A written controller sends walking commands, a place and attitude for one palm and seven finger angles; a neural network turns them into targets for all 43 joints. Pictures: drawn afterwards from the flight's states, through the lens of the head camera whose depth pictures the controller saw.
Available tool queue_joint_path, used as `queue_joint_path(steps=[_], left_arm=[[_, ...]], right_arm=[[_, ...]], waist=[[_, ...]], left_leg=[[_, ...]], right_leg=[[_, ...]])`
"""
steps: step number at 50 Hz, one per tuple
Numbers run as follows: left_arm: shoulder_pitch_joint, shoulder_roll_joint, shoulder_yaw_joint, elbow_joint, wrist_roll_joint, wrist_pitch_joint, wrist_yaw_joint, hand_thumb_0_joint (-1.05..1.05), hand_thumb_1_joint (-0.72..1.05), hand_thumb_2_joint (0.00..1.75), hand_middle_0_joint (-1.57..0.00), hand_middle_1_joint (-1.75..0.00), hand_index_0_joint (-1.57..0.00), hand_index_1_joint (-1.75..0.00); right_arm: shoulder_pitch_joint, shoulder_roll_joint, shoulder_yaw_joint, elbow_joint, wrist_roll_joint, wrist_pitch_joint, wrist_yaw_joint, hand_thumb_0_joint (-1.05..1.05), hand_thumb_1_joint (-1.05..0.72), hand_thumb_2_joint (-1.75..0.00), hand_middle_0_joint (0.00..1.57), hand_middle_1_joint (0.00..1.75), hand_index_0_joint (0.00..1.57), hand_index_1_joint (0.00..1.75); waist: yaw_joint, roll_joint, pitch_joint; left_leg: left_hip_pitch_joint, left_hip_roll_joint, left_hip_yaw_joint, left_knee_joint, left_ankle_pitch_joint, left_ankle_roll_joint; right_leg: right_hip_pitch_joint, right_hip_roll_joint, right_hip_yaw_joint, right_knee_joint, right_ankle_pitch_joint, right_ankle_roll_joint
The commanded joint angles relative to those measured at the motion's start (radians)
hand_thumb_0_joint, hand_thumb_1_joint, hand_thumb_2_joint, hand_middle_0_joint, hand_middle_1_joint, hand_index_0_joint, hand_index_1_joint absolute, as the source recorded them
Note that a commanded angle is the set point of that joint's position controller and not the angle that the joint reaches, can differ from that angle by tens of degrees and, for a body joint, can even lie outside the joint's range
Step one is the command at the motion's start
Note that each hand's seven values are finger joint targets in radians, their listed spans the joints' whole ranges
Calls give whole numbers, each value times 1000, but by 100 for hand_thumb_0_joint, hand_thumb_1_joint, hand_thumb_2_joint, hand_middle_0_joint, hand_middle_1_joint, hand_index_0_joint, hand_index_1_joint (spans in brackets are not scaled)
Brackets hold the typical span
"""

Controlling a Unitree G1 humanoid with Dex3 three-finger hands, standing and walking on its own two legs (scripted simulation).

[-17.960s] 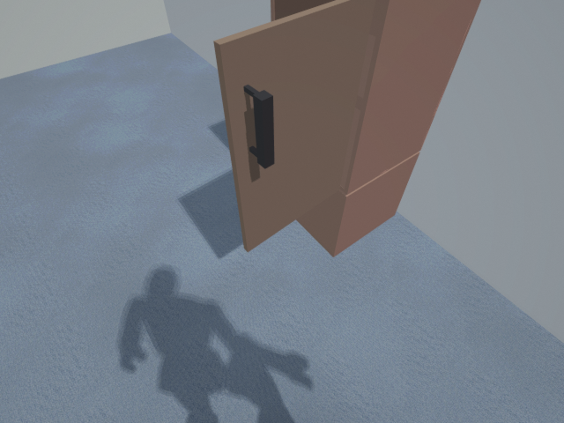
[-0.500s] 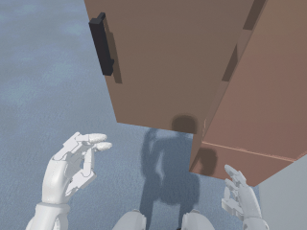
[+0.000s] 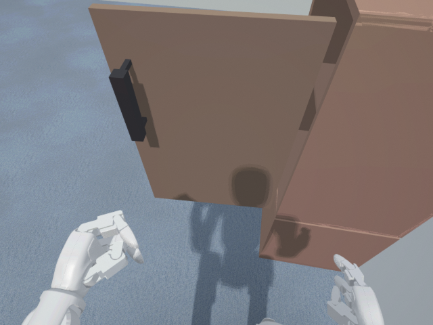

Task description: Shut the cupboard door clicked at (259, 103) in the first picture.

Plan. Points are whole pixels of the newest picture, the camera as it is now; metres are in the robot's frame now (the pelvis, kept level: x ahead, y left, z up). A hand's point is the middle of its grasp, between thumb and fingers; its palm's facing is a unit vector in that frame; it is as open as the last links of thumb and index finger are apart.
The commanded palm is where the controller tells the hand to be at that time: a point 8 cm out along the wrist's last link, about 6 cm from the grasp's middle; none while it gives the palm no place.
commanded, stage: raise the hand and make a fist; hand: left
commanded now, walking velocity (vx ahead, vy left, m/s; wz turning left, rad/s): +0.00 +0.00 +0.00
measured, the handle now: (133, 102) +0.50 +0.21 +0.13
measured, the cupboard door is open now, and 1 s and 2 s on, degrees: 94 94 94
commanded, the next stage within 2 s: bring the fist close to the handle in 0.80 s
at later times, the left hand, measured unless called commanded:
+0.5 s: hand (89, 212) +0.24 +0.20 +0.15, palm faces +0.04 -1.00 -0.05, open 3.1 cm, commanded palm +0.21 +0.23 +0.14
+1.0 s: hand (109, 231) +0.23 +0.17 +0.12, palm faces -0.03 -1.00 -0.06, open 3.1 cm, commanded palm +0.22 +0.23 +0.14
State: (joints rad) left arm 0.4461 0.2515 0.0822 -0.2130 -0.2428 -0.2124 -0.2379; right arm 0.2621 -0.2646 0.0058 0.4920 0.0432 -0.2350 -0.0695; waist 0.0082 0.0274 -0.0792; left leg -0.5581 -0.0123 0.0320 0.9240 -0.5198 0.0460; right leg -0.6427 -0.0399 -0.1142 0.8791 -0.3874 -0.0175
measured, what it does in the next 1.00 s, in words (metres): stands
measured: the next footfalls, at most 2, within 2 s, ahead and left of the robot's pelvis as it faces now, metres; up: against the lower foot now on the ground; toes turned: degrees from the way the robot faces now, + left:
none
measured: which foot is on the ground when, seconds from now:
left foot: down 0.00-1.00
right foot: down 0.00-1.00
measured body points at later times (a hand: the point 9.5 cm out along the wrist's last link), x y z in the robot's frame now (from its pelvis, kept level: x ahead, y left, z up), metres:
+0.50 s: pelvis +0.01 -0.01 +0.03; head +0.02 -0.02 +0.48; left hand +0.23 +0.25 +0.15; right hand +0.19 -0.23 -0.05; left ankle -0.03 +0.09 -0.69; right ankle +0.03 -0.11 -0.69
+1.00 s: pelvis +0.00 -0.01 +0.03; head +0.01 -0.03 +0.48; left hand +0.22 +0.23 +0.13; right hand +0.18 -0.24 -0.04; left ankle -0.03 +0.09 -0.69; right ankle +0.03 -0.11 -0.69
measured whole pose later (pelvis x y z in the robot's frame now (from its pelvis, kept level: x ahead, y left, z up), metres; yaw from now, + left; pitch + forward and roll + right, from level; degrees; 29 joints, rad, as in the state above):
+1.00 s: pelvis +0.00 -0.01 +0.03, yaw +0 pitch +2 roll +0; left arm 0.26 0.27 0.17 -0.10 -0.28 -0.07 -0.27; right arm 0.25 -0.25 0.06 0.58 0.05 -0.27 -0.09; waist 0.03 0.04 -0.02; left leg -0.30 -0.01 0.03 0.67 -0.40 0.03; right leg -0.39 -0.03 -0.12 0.65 -0.29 -0.03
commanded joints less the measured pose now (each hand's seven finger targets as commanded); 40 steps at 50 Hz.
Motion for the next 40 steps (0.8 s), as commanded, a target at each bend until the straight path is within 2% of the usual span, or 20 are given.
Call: queue_joint_path(steps=[1,3,5,7,9,12,13,15,17,20,22,23,25,27,29,32,33,36,38,40], left_arm=[[-41,117,206,-310,-78,-76,63,0,90,90,-123,-142,-123,-142],[-70,92,174,-281,-78,-79,60,0,90,90,-126,-146,-126,-146],[-97,63,115,-230,-62,-62,33,0,90,90,-130,-150,-130,-150],[-118,55,78,-167,-50,-23,-7,0,90,90,-130,-150,-130,-150],[-147,82,83,-156,-44,23,-41,0,90,90,-130,-150,-130,-150],[-193,172,175,-182,-51,62,-49,0,90,90,-130,-150,-130,-150],[-223,183,197,-228,-55,58,-44,0,90,90,-130,-150,-130,-150],[-246,203,250,-263,-74,42,-21,0,90,90,-130,-150,-130,-150],[-262,214,285,-255,-97,22,0,0,90,90,-130,-150,-130,-150],[-297,150,232,-187,-105,21,-7,0,90,90,-130,-150,-130,-150],[-257,100,181,-102,-101,52,-34,0,90,90,-130,-150,-130,-150],[-244,88,156,-78,-92,74,-49,0,90,90,-130,-150,-130,-150],[-227,90,135,-68,-80,113,-73,0,90,90,-130,-150,-130,-150],[-227,132,163,-88,-71,134,-75,0,90,90,-130,-150,-130,-150],[-263,174,209,-162,-64,119,-54,0,90,90,-130,-150,-130,-150],[-308,236,285,-244,-67,49,3,0,90,90,-130,-150,-130,-150],[-319,209,272,-260,-68,24,14,0,90,90,-130,-150,-130,-150],[-297,141,227,-192,-72,-14,28,0,90,90,-130,-150,-130,-150],[-284,109,176,-131,-63,2,8,0,90,90,-130,-150,-130,-150],[-279,94,131,-108,-53,33,-20,0,90,90,-130,-150,-130,-150]], right_arm=[[-27,-73,-25,-161,0,-49,-11,0,-90,-90,20,30,20,30],[-22,-78,-19,-149,-3,-47,-6,0,-90,-90,20,30,20,30],[-19,-92,-15,-135,-2,-48,-1,0,-90,-90,20,30,20,30],[-20,-106,-15,-127,1,-48,-3,0,-90,-90,20,30,20,30],[-23,-113,-16,-131,6,-48,-9,0,-90,-90,20,30,20,30],[-42,-111,-8,-134,4,-48,-19,0,-90,-90,20,30,20,30],[-52,-102,-5,-138,4,-50,-20,0,-90,-90,20,30,20,30],[-60,-89,2,-135,0,-54,-22,0,-90,-90,20,30,20,30],[-68,-84,9,-119,-3,-58,-23,0,-90,-90,20,30,20,30],[-71,-87,11,-90,4,-66,-22,0,-90,-90,20,30,20,30],[-75,-97,6,-81,10,-71,-20,0,-90,-90,20,30,20,30],[-71,-100,5,-78,12,-72,-20,0,-90,-90,20,30,20,30],[-69,-107,-2,-84,16,-74,-21,0,-90,-90,20,30,20,30],[-77,-110,-3,-93,15,-75,-22,0,-90,-90,20,30,20,30],[-87,-102,-3,-105,7,-78,-23,0,-90,-90,20,30,20,30],[-89,-93,1,-96,-4,-83,-23,0,-90,-90,20,30,20,30],[-90,-83,3,-94,-5,-88,-21,0,-90,-90,20,30,20,30],[-78,-84,5,-63,-1,-98,-14,0,-90,-90,20,30,20,30],[-78,-95,2,-55,3,-97,-13,0,-90,-90,20,30,20,30],[-76,-102,-2,-55,9,-100,-16,0,-90,-90,20,30,20,30]], waist=[[42,38,-225],[22,21,-174],[-4,27,-116],[-24,-5,-73],[-19,-6,-88],[4,-11,-125],[16,-1,-174],[34,14,-200],[41,-6,-185],[20,5,-112],[15,-20,-77],[15,-6,-57],[15,-18,-54],[23,-48,-59],[35,-41,-107],[50,-19,-145],[47,6,-159],[29,42,-89],[13,18,-39],[6,43,-15]], left_leg=[[83,13,-73,-200,510,-58],[91,18,-75,-204,545,-58],[96,21,-75,-212,509,-56],[92,18,-74,-219,452,-42],[97,16,-70,-238,412,-36],[117,13,-73,-264,406,-31],[142,11,-74,-275,428,-31],[170,11,-74,-291,471,-38],[172,13,-72,-300,480,-40],[184,14,-69,-324,449,-45],[171,14,-66,-330,426,-40],[169,14,-64,-336,417,-40],[170,12,-60,-343,393,-35],[162,11,-61,-347,381,-29],[178,9,-63,-359,387,-29],[199,9,-65,-363,411,-33],[213,7,-62,-367,421,-35],[212,8,-59,-368,401,-46],[188,11,-60,-371,352,-40],[188,9,-59,-377,310,-36]], right_leg=[[312,31,40,-109,358,-10],[307,34,38,-121,400,-8],[269,36,36,-143,371,-4],[268,32,48,-177,345,-3],[290,26,55,-201,320,-2],[353,20,61,-222,312,-5],[382,18,60,-222,329,-5],[415,20,53,-221,368,-6],[437,23,55,-234,384,-7],[400,26,45,-258,353,-4],[399,22,54,-279,333,-4],[386,20,52,-283,326,-4],[386,16,58,-298,301,-1],[410,12,69,-308,276,-1],[430,11,69,-304,267,0],[453,18,68,-294,276,-3],[455,18,66,-291,289,-4],[403,25,52,-294,279,-6],[380,23,58,-311,231,-4],[361,21,61,-328,190,-4]])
